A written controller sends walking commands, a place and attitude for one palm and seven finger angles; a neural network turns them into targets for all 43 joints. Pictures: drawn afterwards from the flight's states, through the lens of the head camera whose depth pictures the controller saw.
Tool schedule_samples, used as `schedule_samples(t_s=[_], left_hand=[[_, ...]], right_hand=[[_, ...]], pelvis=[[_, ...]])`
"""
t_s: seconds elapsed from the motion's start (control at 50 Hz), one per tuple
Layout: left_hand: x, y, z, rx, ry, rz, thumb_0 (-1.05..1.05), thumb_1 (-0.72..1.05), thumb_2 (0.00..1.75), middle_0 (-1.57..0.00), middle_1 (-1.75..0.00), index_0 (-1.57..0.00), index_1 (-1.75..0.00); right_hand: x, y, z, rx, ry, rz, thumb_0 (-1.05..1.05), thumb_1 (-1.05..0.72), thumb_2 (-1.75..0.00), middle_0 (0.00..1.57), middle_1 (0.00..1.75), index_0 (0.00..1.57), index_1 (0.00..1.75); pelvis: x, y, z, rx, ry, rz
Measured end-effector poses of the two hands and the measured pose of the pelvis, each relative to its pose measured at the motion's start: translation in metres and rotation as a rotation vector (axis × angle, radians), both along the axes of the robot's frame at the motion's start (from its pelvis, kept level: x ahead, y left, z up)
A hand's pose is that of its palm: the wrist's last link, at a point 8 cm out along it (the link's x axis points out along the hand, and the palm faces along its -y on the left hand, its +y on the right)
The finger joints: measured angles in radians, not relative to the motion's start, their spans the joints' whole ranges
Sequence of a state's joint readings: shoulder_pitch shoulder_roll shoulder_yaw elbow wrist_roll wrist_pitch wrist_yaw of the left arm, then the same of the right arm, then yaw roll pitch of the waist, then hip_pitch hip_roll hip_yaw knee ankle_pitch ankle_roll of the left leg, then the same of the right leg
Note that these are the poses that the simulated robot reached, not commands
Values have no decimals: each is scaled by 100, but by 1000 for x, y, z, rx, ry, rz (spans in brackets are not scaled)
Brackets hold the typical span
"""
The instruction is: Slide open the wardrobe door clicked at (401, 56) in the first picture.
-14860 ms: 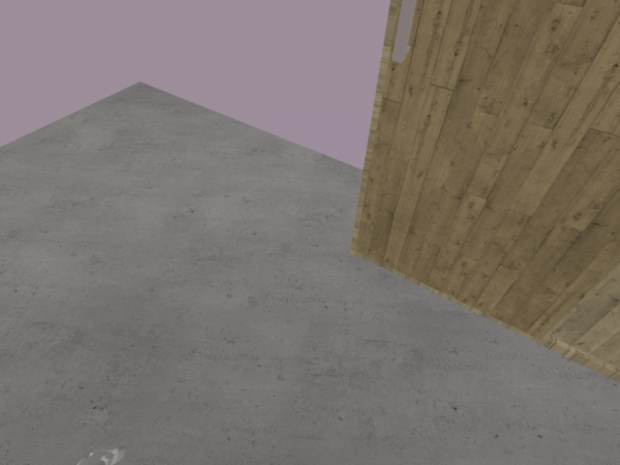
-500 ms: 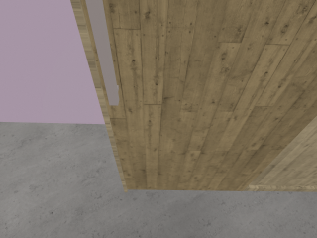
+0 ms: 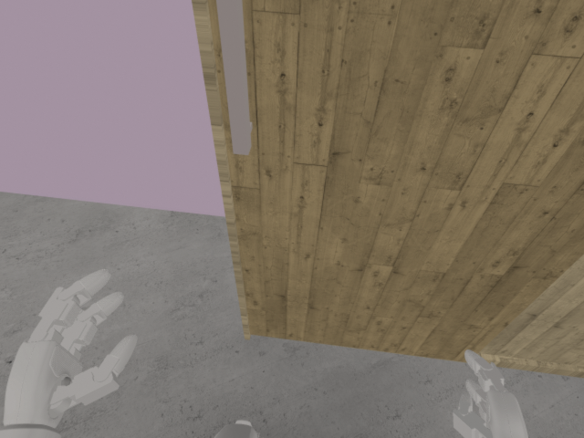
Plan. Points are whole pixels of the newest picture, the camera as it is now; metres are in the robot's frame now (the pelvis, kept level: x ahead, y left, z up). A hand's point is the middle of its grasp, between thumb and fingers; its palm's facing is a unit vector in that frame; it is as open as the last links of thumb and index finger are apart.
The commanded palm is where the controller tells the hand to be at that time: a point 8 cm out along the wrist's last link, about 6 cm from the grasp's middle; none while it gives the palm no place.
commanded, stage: raise the hand with hooked fingers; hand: left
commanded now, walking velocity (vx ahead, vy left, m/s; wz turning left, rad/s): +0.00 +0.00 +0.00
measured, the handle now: (238, 46) +0.52 +0.14 +0.28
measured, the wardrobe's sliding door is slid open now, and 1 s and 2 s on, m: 0.00 0.00 0.00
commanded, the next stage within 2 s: move the hooked fingers beside the handle in 1.56 s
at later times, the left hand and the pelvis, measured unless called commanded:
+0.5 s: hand (79, 261) +0.24 +0.26 +0.16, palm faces +0.00 -1.00 -0.07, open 12.3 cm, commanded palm +0.21 +0.32 +0.19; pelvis +0.01 +0.04 +0.03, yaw -1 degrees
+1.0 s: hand out of the picture +0.26 +0.30 +0.28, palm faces +0.08 -0.99 -0.13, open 13.9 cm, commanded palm +0.22 +0.35 +0.29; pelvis -0.01 +0.03 +0.04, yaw +0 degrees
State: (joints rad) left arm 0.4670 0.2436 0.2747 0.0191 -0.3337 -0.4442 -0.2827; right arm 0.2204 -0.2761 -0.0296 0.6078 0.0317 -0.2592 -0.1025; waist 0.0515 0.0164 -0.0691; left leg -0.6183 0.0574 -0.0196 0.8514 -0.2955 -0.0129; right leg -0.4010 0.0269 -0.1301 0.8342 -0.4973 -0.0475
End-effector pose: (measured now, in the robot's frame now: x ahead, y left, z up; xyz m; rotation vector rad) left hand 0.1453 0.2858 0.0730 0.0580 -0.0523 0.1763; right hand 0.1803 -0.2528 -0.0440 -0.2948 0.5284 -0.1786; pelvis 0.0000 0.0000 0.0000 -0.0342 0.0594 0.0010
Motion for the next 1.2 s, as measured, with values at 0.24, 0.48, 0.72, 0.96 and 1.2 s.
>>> schedule_samples(t_s=[0.24, 0.48, 0.72, 0.96, 1.2], left_hand=[[88, 2, 46, 7, 92, -253, 1, 19, 60, -25, -76, -25, -75], [77, 31, 93, 21, -21, -172, 1, -9, 48, -27, -94, -27, -93], [84, 59, 163, 62, -142, -127, 0, -37, 36, -29, -112, -29, -111], [86, 66, 198, 84, -92, -123, -1, -48, 31, -30, -119, -30, -119], [109, 78, 221, 61, -10, -130, -1, -50, 30, -30, -120, -30, -120]], right_hand=[[-34, 37, -4, 126, 31, -77, 2, -90, -90, 20, 30, 20, 30], [-23, 51, 6, 84, 51, 9, 2, -90, -90, 20, 30, 20, 30], [11, 79, 39, 108, -83, 88, 2, -90, -90, 20, 30, 20, 30], [7, 83, 34, 133, -35, 122, 2, -90, -90, 20, 30, 20, 30], [8, 66, 24, 147, 2, 102, 2, -90, -90, 20, 30, 20, 30]], pelvis=[[4, 16, 19, 8, -22, -46], [8, 34, 29, 3, -57, -26], [-3, 35, 38, 3, -123, -9], [-11, 29, 41, 2, -150, 6], [-8, 26, 40, 5, -130, 7]])
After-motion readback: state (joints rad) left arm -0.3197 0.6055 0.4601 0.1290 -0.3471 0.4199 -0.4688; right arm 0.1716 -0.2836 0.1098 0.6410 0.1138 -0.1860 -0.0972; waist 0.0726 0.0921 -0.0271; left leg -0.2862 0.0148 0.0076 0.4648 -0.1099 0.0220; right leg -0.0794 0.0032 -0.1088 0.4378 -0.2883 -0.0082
